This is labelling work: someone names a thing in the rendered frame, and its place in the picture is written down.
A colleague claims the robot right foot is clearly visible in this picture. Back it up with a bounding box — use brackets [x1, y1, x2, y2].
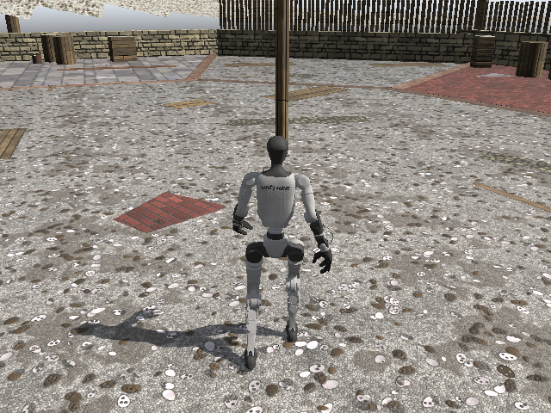
[286, 322, 298, 342]

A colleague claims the left robot hand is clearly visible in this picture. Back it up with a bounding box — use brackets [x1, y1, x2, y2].
[233, 221, 253, 235]

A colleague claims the right robot forearm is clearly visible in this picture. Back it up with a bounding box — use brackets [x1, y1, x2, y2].
[310, 209, 330, 252]

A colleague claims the left robot forearm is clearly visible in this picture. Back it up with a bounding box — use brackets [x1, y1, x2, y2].
[232, 204, 245, 227]

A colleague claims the left robot upper arm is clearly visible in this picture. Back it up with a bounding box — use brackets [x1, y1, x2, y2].
[235, 172, 259, 217]

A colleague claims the right robot hand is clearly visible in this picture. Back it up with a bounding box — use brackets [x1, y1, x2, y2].
[313, 249, 332, 274]

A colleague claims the right robot upper arm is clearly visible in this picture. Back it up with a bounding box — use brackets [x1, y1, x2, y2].
[294, 174, 318, 223]

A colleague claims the right robot thigh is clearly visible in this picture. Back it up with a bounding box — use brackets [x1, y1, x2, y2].
[286, 239, 304, 293]

